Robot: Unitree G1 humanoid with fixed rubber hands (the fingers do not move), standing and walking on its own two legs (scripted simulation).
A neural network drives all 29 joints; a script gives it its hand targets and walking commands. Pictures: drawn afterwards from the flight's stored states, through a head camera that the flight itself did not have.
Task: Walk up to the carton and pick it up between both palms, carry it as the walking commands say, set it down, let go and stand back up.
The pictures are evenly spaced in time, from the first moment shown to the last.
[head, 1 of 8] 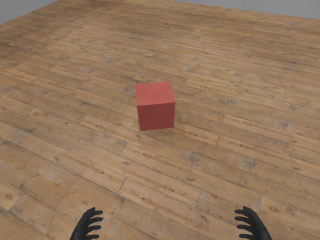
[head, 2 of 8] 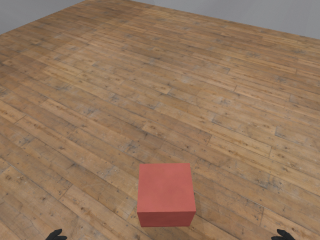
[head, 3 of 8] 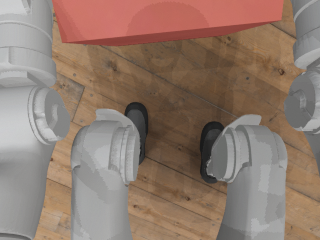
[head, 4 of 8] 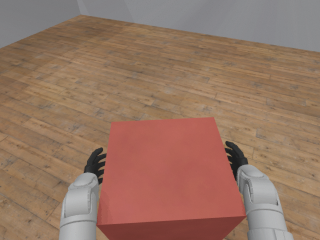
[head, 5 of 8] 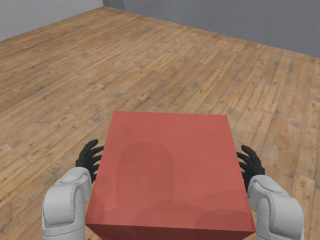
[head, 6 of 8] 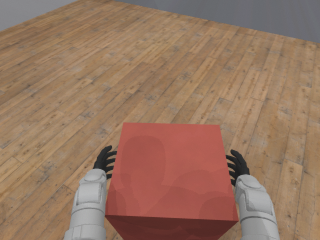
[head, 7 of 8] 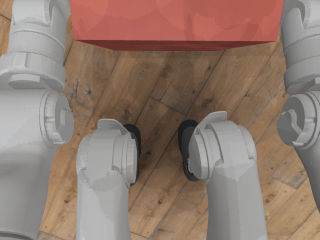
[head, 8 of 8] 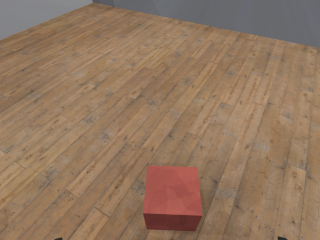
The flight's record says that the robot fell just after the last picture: no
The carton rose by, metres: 0.62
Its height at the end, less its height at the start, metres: +0.00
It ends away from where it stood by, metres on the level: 0.88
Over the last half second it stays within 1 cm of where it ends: yes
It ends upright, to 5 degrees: yes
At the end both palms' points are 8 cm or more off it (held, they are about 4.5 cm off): yes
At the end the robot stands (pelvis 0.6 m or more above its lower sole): yes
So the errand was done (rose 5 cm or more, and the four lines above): yes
